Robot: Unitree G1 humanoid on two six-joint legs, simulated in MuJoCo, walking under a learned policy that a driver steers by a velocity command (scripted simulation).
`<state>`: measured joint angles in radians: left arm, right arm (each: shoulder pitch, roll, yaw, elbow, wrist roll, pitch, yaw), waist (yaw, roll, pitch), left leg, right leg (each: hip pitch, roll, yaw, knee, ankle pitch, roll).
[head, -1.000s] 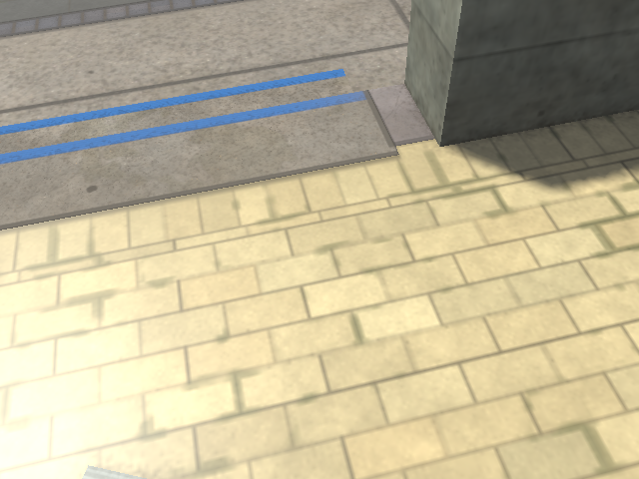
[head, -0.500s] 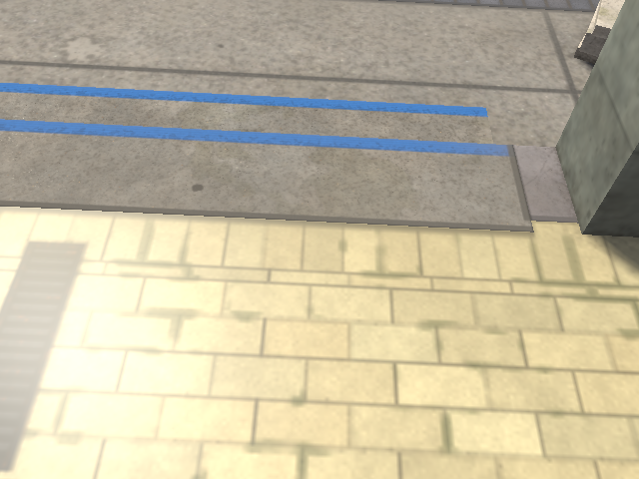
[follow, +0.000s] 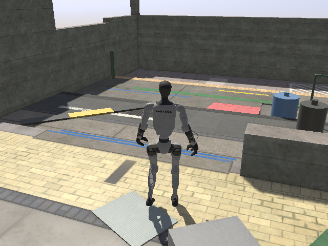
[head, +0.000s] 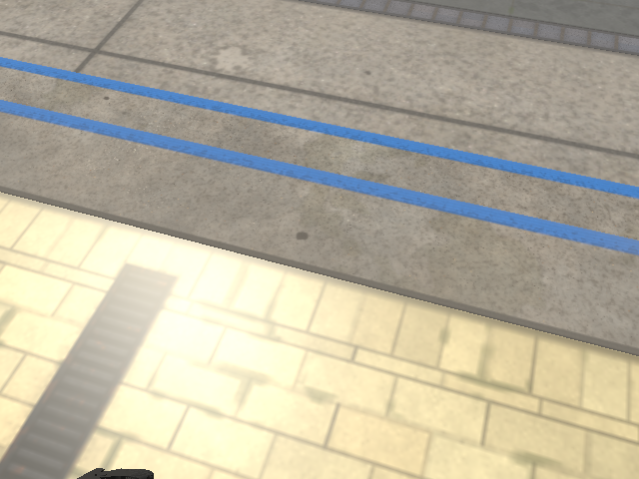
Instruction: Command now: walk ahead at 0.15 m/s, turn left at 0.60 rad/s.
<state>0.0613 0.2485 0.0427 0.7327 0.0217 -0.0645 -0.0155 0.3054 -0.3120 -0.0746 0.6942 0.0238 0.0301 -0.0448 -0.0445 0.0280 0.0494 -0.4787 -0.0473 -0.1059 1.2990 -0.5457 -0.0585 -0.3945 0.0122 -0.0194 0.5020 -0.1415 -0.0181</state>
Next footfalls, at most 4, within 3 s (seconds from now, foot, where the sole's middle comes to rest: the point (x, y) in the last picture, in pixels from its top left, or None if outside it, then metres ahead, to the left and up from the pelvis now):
0.32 left None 0.10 0.17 -0.76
1.34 left None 0.20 0.12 -0.77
1.70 right None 0.05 -0.10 -0.77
2.76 right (482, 478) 0.43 -0.29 -0.77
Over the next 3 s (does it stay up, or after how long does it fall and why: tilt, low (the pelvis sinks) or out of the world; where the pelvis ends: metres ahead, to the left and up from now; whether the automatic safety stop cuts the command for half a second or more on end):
stays up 0.44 -0.19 0.01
